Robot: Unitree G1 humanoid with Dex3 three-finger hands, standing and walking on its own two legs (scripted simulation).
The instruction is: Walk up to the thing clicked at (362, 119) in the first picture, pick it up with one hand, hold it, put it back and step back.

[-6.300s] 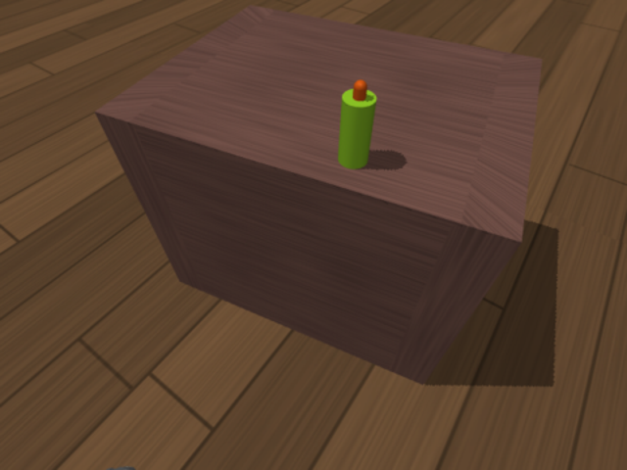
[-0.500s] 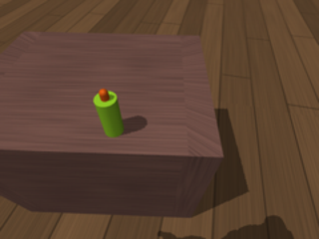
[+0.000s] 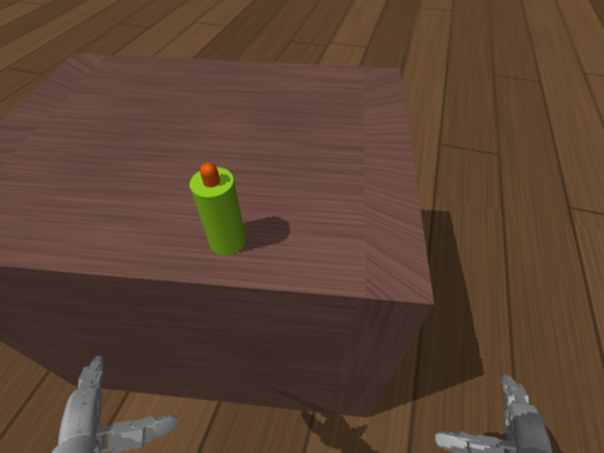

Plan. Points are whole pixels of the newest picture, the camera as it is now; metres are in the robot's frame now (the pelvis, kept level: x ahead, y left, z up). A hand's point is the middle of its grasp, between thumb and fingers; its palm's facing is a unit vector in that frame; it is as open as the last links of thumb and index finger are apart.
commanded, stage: rise first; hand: left
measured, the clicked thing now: (218, 207) +0.43 +0.15 +0.06
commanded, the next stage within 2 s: go down in 1.34 s
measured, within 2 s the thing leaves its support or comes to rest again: neither
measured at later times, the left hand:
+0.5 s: hand (103, 376) +0.19 +0.25 +0.04, palm faces +0.30 -0.87 -0.39, open 17.6 cm
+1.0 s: hand (80, 359) +0.18 +0.24 +0.10, palm faces +0.32 -0.85 -0.43, open 17.7 cm
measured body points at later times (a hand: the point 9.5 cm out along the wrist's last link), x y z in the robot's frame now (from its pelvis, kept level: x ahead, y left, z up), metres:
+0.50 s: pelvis +0.00 -0.01 +0.00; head +0.01 -0.03 +0.45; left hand +0.17 +0.29 +0.06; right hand +0.16 -0.28 -0.09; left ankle +0.01 +0.13 -0.74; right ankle +0.00 -0.14 -0.74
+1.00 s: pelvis +0.00 -0.01 +0.00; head +0.00 -0.03 +0.45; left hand +0.16 +0.29 +0.13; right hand +0.17 -0.28 -0.09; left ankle +0.01 +0.13 -0.74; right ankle +0.00 -0.14 -0.74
